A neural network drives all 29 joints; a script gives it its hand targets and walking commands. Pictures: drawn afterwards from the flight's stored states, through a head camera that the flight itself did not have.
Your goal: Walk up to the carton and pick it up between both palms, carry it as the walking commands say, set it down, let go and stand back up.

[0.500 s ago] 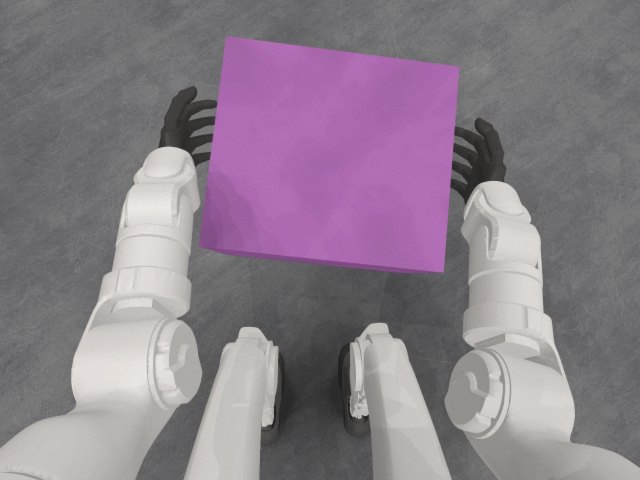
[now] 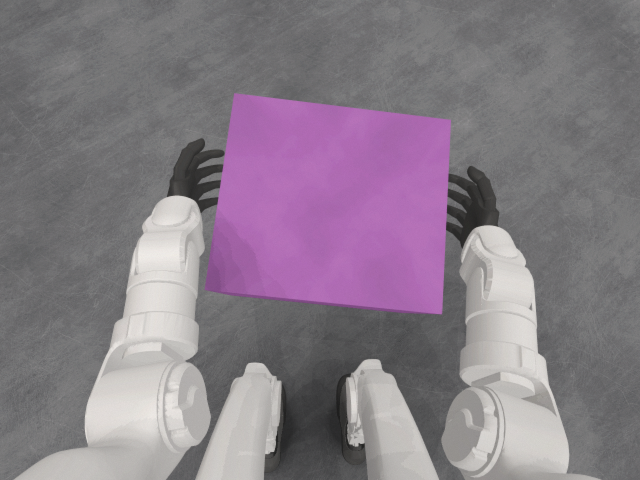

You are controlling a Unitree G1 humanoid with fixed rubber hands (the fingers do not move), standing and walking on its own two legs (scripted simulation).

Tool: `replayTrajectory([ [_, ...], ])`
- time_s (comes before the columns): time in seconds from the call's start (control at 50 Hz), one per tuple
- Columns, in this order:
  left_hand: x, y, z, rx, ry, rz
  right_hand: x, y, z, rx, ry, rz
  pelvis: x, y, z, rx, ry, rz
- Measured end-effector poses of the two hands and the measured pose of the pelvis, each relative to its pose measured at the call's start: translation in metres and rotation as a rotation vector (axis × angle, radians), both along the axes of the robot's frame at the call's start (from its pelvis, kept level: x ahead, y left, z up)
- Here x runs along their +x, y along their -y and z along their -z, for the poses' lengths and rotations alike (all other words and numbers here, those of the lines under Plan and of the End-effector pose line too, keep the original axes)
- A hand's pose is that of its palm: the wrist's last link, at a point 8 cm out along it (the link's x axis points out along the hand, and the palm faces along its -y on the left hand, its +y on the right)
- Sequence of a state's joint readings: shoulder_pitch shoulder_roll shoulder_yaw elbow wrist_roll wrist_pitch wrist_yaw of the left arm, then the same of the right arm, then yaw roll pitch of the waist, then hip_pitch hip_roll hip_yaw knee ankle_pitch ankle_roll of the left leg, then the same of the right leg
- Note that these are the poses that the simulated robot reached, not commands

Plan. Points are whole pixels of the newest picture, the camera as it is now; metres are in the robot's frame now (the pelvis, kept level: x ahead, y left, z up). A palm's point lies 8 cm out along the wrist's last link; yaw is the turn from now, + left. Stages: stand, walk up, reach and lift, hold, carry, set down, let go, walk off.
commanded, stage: reach and lift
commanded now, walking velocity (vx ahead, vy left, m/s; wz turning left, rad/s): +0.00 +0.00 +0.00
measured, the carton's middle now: (328, 217) +0.45 -0.02 -0.12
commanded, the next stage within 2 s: none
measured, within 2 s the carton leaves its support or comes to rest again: neither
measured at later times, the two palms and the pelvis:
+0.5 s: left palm (162, 195) +0.42 +0.16 +0.02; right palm (504, 225) +0.39 -0.20 +0.02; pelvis +0.02 +0.00 +0.07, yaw +0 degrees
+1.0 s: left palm (126, 181) +0.40 +0.17 +0.10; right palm (543, 220) +0.37 -0.20 +0.09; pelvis +0.04 +0.00 +0.12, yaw +1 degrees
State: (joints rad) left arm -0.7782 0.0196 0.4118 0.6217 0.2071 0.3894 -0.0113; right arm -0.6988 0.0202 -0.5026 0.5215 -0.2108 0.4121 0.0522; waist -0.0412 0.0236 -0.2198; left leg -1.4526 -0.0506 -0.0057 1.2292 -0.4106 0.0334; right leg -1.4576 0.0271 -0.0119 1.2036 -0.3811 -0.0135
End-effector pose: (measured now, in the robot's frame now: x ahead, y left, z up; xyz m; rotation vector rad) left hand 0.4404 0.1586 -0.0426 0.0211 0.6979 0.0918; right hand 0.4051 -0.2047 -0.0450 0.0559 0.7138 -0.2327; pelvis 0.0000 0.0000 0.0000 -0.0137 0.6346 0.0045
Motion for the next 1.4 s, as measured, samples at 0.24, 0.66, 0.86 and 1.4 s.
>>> replayTrajectory([
  [0.24,-0.009,-0.002,-0.032,-0.016,-0.003,0.011,-0.008,-0.001,-0.034,-0.004,-0.006,0.003,0.012,0.0,-0.035,-0.002,0.053,-0.001],
  [0.66,-0.025,-0.007,-0.089,-0.001,-0.005,0.005,-0.025,-0.006,-0.09,0.002,-0.009,0.0,0.028,0.001,-0.086,-0.003,0.171,-0.007],
  [0.86,-0.033,-0.008,-0.12,0.012,0.003,0.008,-0.032,-0.008,-0.119,0.002,-0.001,-0.001,0.035,0.001,-0.105,0.001,0.251,-0.013],
  [1.4,-0.063,-0.004,-0.196,0.038,0.05,0.003,-0.058,-0.007,-0.192,-0.016,0.053,0.016,0.05,0.004,-0.136,0.011,0.545,-0.007],
])
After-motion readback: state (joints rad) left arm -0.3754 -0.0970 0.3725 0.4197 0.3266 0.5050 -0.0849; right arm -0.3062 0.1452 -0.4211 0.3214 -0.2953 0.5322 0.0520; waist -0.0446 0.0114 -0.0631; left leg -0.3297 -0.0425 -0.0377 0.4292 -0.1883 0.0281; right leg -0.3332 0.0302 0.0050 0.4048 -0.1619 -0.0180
